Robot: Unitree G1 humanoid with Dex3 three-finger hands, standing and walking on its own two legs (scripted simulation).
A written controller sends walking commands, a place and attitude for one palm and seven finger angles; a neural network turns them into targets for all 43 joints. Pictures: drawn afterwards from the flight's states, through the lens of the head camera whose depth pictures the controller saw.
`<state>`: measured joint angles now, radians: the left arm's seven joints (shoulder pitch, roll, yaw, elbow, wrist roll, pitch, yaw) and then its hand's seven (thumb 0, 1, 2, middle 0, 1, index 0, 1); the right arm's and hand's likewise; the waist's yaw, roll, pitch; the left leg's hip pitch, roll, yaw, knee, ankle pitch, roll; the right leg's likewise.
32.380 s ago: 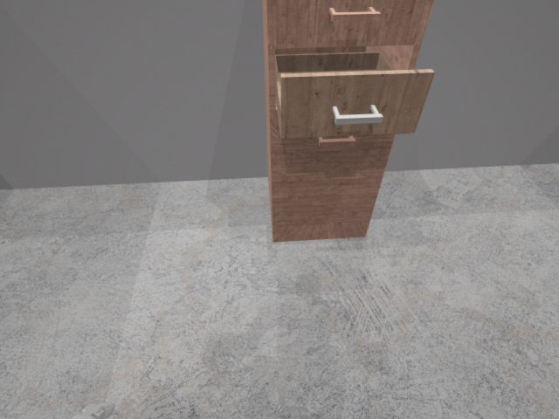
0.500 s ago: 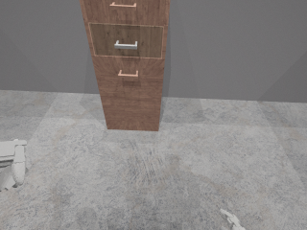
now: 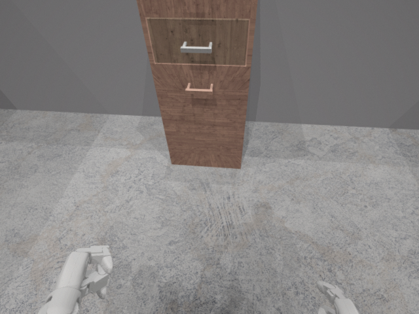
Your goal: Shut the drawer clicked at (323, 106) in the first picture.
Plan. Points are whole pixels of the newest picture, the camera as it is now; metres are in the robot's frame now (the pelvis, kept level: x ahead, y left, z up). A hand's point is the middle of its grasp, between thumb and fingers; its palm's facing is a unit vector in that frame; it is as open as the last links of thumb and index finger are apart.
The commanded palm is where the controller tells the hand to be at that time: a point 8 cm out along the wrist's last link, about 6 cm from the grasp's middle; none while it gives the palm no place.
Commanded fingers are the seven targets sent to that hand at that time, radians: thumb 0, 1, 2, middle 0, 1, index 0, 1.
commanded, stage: let the arm hang, fingers relaxed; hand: left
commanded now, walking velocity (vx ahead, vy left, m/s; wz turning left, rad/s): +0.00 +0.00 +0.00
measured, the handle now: (196, 47) +1.04 +0.07 +0.03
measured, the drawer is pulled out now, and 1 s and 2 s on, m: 0.00 0.00 0.00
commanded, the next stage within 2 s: look to check the result in 0.92 s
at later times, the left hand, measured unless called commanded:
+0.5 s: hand out of the picture -0.02 +0.22 -0.15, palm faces +0.03 -0.96 -0.27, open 6.4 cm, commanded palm none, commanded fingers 0.00 0.90 0.90 -0.20 -0.30 -0.20 -0.30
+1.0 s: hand out of the picture +0.07 +0.21 -0.14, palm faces +0.00 -0.97 -0.26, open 7.4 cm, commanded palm none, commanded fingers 0.00 0.90 0.90 -0.20 -0.30 -0.20 -0.30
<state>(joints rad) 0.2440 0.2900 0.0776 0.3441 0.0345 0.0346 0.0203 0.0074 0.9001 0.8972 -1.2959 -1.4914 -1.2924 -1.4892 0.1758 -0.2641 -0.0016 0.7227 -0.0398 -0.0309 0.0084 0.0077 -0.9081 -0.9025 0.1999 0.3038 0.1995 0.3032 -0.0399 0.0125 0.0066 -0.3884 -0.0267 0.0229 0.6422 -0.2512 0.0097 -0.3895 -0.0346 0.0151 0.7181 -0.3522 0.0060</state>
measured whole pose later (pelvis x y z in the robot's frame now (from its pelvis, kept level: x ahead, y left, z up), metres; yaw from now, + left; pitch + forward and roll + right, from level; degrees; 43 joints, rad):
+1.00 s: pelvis +0.02 +0.00 +0.03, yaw +0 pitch -2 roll +0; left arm 0.16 0.22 0.02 1.13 0.01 -0.01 0.01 0.01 0.90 0.90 -0.20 -0.30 -0.20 -0.30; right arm 0.20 -0.22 -0.02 1.12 -0.02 0.00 -0.01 0.00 -0.91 -0.90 0.20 0.30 0.20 0.30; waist -0.01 0.02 0.06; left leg -0.20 0.00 0.01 0.39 -0.16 0.00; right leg -0.18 -0.01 0.01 0.41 -0.20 0.00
